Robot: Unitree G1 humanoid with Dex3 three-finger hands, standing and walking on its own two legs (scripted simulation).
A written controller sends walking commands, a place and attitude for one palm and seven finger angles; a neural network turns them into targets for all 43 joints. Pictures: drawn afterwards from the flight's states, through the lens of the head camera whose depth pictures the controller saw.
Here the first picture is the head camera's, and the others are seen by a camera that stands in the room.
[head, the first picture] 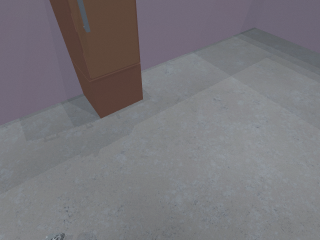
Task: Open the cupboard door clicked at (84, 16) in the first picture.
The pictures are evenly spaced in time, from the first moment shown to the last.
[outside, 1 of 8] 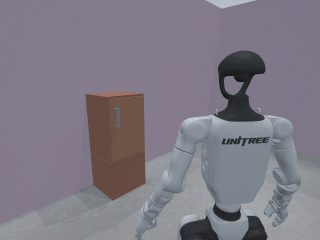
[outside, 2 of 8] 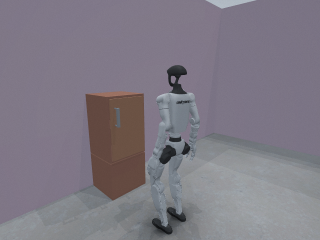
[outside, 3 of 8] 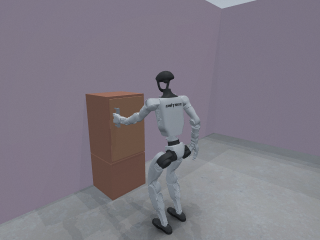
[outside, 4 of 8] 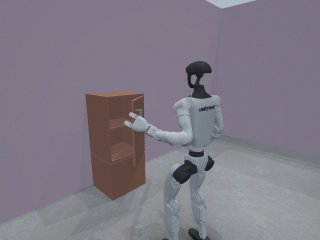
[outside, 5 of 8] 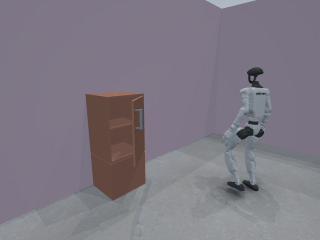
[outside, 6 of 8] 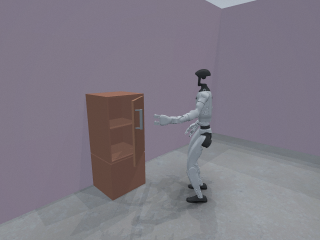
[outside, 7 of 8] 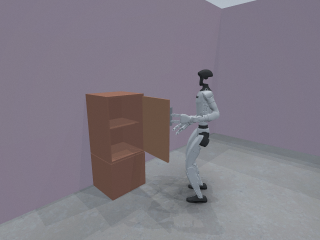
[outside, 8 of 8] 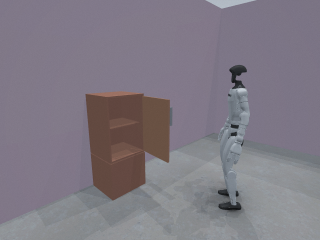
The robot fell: no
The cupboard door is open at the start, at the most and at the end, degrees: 0 85 84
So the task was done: yes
